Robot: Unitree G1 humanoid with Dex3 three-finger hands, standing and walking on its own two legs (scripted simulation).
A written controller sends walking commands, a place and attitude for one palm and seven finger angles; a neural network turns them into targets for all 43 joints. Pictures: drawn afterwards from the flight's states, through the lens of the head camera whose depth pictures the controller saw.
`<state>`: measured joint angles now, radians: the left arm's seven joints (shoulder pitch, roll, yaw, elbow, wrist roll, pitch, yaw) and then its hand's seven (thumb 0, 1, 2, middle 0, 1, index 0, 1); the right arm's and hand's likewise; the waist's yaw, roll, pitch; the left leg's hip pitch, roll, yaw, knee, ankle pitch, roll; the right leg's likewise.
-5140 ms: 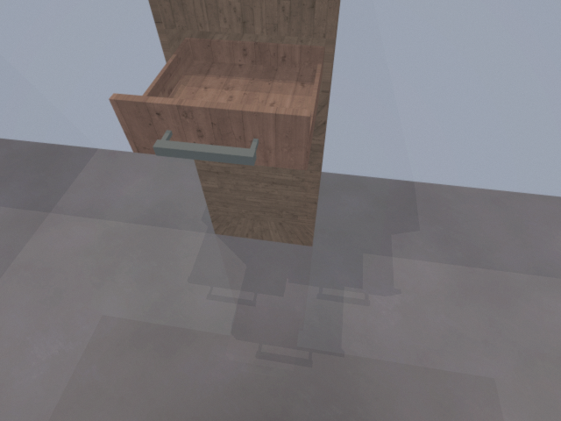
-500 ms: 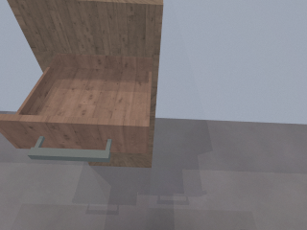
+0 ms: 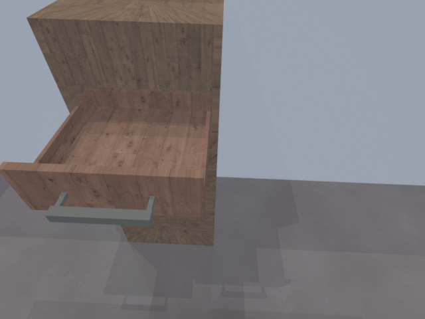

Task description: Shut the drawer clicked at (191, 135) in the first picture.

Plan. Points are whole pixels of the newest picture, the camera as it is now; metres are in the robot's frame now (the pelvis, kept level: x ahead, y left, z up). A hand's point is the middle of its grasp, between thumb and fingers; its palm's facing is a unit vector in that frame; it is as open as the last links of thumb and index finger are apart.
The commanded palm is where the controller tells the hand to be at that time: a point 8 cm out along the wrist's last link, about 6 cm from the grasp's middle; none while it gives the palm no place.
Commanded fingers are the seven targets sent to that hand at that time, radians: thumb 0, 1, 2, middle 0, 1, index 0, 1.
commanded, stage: come to a stop and stand still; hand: left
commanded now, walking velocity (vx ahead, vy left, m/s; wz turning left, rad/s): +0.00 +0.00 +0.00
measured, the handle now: (104, 207) +0.31 +0.23 +0.05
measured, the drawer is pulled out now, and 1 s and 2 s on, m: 0.30 0.30 0.30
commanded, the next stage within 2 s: look again from close up in 0.16 s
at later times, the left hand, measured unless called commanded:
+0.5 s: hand out of the picture -0.02 +0.14 -0.18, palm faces +0.02 -0.99 -0.14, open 7.3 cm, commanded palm none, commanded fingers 0.00 0.90 0.90 -0.20 -0.30 -0.20 -0.30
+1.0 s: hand out of the picture +0.04 +0.19 -0.14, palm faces +0.16 -0.95 -0.26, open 7.1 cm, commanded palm +0.09 +0.21 -0.05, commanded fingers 0.00 0.90 0.90 -0.32 -0.43 -0.32 -0.43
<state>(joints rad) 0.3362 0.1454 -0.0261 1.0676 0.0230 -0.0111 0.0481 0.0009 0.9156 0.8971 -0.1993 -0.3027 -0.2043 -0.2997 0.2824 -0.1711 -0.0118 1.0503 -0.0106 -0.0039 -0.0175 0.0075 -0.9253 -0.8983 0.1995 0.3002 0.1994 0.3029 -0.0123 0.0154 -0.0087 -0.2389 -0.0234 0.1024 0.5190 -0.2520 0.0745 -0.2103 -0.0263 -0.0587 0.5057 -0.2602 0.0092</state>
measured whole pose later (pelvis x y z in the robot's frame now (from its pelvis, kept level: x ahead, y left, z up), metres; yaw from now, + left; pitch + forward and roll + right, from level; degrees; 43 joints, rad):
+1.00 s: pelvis +0.00 +0.01 +0.00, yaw +1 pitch +0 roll +0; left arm 0.58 0.19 -0.02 0.45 -0.07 0.10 0.16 0.06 0.99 0.90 -0.22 -0.32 -0.22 -0.31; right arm 0.40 -0.15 0.02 0.95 0.04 -0.17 -0.05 0.03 -0.94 -0.90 0.20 0.30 0.20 0.30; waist -0.02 -0.03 -0.01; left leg -0.26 -0.06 0.10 0.50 -0.24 0.07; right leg -0.26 -0.04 -0.04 0.56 -0.31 -0.01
